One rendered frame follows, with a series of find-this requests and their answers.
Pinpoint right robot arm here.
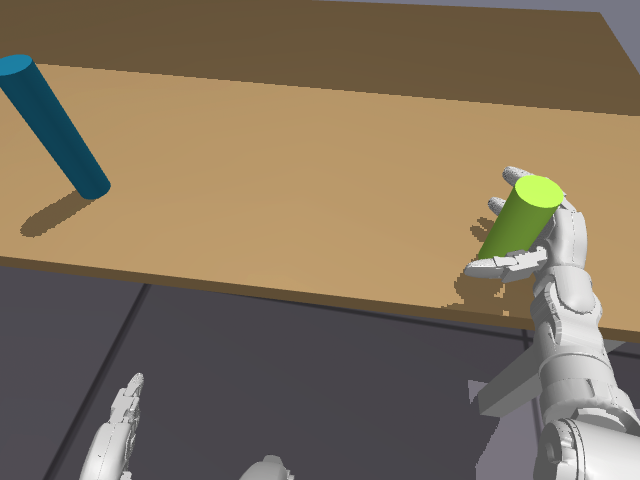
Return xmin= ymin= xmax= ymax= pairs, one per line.
xmin=530 ymin=265 xmax=640 ymax=480

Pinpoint table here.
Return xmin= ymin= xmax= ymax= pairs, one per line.
xmin=0 ymin=0 xmax=640 ymax=418

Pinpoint right robot hand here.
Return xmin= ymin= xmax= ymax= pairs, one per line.
xmin=464 ymin=166 xmax=587 ymax=283

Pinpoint left robot hand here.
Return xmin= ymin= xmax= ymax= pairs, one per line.
xmin=79 ymin=373 xmax=144 ymax=480

